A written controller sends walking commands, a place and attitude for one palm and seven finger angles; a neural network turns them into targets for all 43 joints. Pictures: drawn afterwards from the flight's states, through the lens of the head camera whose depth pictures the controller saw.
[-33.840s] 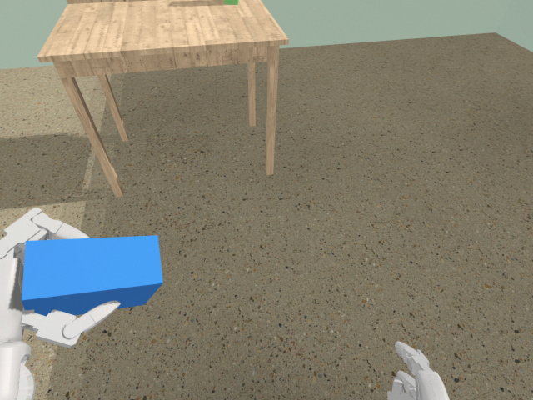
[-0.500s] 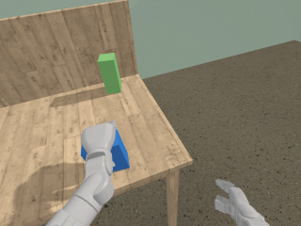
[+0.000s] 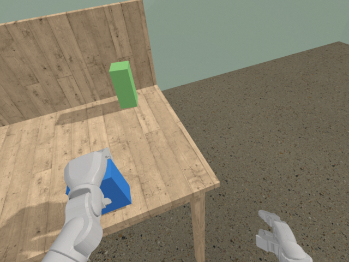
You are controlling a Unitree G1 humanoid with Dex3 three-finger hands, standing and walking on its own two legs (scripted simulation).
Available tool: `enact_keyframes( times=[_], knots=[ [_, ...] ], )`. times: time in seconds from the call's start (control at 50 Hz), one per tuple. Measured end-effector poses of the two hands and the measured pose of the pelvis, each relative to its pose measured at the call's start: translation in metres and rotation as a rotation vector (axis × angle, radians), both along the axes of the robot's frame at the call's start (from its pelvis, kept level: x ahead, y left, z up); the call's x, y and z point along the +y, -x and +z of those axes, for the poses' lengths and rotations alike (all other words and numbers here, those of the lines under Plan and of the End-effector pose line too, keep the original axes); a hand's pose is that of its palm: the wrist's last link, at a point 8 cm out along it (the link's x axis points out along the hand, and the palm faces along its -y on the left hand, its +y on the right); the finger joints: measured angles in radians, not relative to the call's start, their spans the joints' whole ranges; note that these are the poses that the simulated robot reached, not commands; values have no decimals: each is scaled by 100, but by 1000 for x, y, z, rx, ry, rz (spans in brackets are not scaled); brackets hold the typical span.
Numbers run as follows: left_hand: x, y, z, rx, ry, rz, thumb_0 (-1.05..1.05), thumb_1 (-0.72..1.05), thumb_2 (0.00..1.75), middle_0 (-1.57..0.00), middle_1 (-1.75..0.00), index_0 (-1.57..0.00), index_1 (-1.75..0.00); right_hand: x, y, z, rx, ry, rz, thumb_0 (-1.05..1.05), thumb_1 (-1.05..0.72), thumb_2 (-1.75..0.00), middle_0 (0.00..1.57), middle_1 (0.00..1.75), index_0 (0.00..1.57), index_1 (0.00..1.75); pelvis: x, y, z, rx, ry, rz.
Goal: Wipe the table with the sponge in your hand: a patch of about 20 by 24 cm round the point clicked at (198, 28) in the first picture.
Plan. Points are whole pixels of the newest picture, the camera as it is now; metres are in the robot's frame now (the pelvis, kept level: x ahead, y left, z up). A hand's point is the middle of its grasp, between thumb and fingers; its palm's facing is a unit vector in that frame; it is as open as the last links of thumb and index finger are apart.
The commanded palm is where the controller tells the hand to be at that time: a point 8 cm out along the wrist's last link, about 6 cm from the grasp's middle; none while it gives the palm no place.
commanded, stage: slide back across to the middle lane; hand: left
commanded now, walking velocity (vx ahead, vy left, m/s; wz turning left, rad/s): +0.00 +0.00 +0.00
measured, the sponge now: (105, 193) +0.27 +0.22 +0.02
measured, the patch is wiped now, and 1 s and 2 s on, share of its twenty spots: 1.00 1.00 1.00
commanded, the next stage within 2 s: wipe forward along the middle lane in 0.04 s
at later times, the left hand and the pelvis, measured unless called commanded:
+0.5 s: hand (83, 172) +0.30 +0.28 +0.06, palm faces -0.02 -0.08 -1.00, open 10.0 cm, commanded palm +0.28 +0.28 +0.10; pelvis +0.00 +0.01 +0.00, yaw +1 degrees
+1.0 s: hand (82, 159) +0.34 +0.30 +0.06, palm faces -0.05 -0.05 -1.00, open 10.0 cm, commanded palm +0.32 +0.30 +0.10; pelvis +0.00 +0.02 +0.00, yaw +2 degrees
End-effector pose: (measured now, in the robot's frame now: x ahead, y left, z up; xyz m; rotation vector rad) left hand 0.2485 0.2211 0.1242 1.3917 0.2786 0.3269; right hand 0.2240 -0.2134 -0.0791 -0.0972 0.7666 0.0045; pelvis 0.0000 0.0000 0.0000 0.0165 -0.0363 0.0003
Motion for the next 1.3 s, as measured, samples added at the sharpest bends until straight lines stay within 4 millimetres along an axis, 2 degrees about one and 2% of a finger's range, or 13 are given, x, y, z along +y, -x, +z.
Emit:
enact_keyframes(
  times=[0.26,0.48,0.74,1.08,1.3],
  knots=[
    [25,1,-2,35,-33,40,-1,-50,107,-72,-138,-74,-135,8,-3,1,-13,23,14,1,-91,-90,20,30,20,30,3,1,0,6,3,9],
    [50,-30,-4,89,-68,55,-2,-51,107,-74,-137,-76,-133,5,11,-9,39,67,-7,1,-90,-90,20,30,20,30,7,2,0,50,8,26],
    [61,-52,-7,96,-83,38,-1,-52,108,-74,-136,-77,-132,-2,39,-26,137,94,-48,1,-91,-90,20,30,20,30,14,1,-2,89,12,32],
    [76,-83,-6,127,-107,32,0,-52,108,-74,-136,-77,-132,-2,48,-28,171,116,-58,1,-90,-90,21,30,20,30,16,2,-3,117,18,46],
    [89,-104,-6,141,-114,24,0,-52,108,-74,-136,-76,-133,-11,66,-35,243,136,-87,1,-90,-90,21,30,20,30,17,-3,-3,148,24,45]
  ],
)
